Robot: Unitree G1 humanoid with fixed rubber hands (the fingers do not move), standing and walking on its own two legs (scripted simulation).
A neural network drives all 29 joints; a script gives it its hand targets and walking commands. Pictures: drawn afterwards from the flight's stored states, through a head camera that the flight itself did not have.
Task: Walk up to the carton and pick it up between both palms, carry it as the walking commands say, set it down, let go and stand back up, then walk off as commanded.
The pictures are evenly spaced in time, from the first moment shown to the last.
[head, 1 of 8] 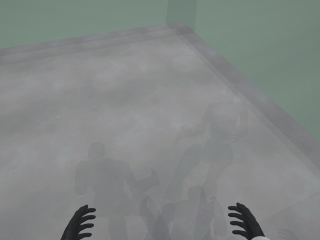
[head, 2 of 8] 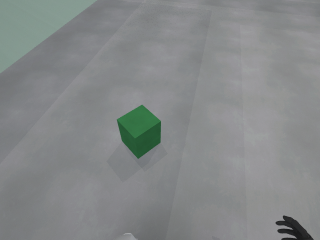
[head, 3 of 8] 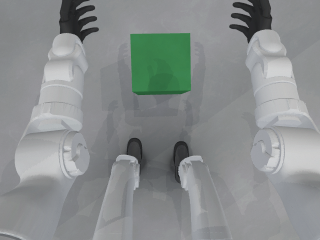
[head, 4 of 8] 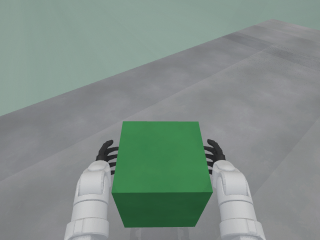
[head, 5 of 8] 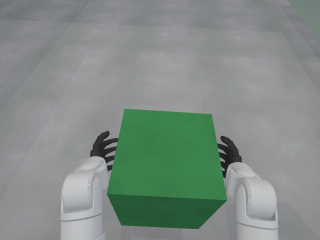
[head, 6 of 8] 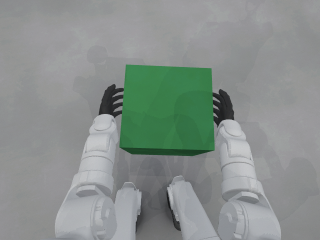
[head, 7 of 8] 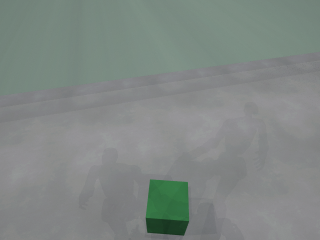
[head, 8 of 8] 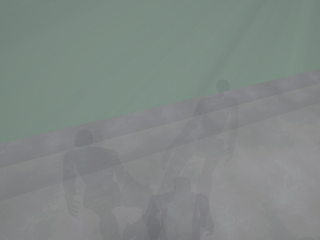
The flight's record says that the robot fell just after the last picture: no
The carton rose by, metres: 0.67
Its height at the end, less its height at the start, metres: +0.00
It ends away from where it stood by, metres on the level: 1.99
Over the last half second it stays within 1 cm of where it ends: yes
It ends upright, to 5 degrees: yes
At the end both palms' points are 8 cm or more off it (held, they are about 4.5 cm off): yes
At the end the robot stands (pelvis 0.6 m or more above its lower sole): yes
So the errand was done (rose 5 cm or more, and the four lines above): yes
